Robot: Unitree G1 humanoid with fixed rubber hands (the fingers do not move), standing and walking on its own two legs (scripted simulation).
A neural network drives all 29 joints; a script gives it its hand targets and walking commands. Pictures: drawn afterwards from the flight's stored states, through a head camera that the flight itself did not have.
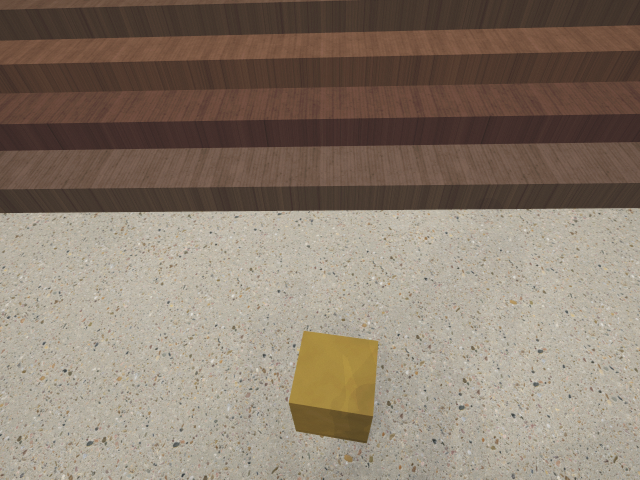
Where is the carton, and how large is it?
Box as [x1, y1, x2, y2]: [289, 331, 377, 442]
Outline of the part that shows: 304,331 289,399 289,405 296,430 366,442 373,410 377,341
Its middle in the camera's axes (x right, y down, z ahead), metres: +0.05 +0.43 +1.12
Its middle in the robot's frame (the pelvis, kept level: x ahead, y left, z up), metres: +0.47 +0.00 -0.65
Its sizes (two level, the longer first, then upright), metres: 0.210 0.200 0.250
